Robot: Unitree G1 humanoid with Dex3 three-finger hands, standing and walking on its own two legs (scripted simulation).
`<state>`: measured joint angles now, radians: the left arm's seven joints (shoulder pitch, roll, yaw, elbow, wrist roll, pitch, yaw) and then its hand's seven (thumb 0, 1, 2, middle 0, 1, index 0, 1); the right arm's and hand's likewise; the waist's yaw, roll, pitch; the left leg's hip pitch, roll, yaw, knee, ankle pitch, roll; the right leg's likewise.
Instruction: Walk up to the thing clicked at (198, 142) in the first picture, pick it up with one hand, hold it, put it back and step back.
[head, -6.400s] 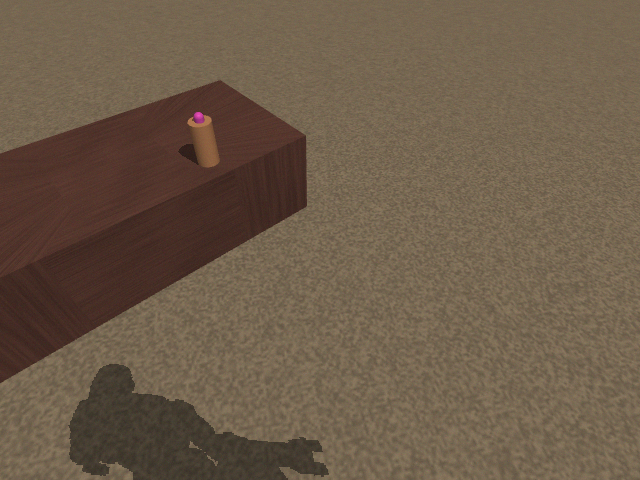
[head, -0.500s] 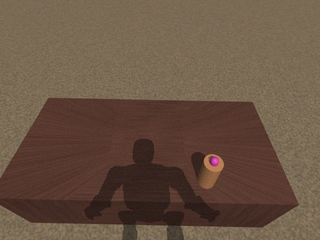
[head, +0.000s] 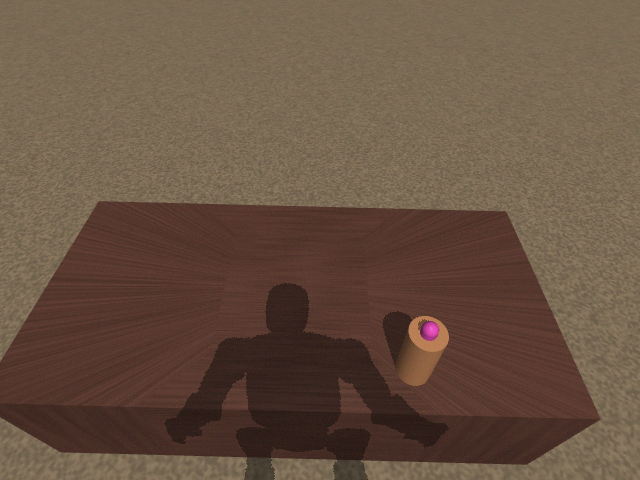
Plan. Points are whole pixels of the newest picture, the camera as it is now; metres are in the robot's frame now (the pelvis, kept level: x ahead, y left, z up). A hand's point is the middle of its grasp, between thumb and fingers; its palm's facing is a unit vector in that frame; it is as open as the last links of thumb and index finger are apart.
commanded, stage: stand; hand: right
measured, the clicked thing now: (421, 348) +0.45 -0.22 -0.29
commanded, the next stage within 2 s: go down in 0.88 s
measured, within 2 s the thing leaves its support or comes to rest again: neither
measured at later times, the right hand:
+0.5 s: hand out of the picture +0.07 -0.25 -0.16, palm faces -0.02 +0.94 -0.33, open 7.4 cm
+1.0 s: hand out of the picture +0.06 -0.26 -0.16, palm faces -0.03 +0.94 -0.33, open 7.4 cm
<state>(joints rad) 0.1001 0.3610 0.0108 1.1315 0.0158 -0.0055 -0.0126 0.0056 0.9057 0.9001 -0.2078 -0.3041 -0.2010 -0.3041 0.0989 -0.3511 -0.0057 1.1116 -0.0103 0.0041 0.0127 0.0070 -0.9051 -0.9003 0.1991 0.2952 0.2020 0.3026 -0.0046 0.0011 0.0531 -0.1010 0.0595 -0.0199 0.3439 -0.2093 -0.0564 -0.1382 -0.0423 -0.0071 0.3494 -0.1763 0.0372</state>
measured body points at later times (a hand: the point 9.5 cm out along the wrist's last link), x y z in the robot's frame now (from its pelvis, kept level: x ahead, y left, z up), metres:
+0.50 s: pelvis +0.00 +0.00 +0.00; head +0.01 +0.00 +0.45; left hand +0.07 +0.30 -0.13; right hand +0.07 -0.30 -0.13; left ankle -0.01 +0.16 -0.75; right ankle +0.01 -0.14 -0.75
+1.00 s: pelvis -0.01 +0.00 +0.00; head +0.00 +0.00 +0.45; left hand +0.06 +0.30 -0.13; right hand +0.06 -0.31 -0.13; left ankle -0.01 +0.16 -0.75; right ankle +0.01 -0.14 -0.75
